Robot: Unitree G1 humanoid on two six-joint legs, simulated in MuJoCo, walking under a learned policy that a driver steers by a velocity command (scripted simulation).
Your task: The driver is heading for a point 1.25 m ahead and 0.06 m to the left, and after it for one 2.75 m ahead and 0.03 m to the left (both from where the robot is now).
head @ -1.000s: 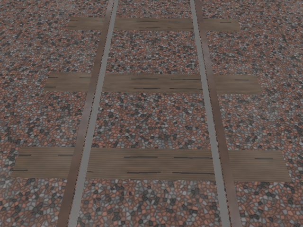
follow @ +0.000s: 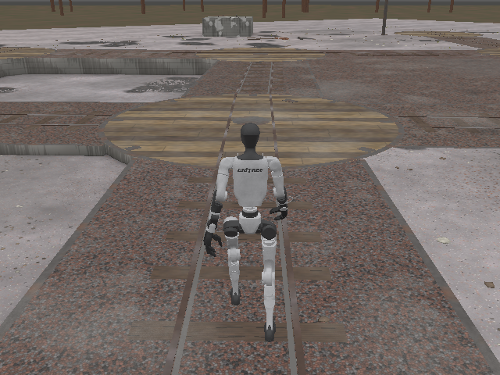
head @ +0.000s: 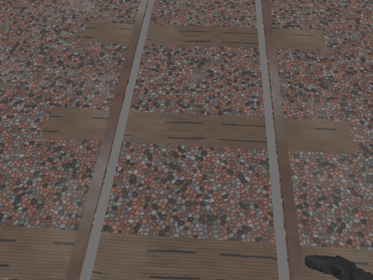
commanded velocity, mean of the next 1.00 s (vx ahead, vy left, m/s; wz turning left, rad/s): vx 0.50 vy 0.00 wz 0.00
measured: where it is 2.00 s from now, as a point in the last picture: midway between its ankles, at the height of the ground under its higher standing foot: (209, 114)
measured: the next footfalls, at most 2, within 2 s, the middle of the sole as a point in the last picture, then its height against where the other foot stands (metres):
right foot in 0.54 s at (247, 265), level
left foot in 1.12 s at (183, 180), level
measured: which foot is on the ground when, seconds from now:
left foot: down 0.00-0.54, up 0.56-1.00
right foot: down 0.00-0.00, up 0.02-0.52, down 0.54-1.00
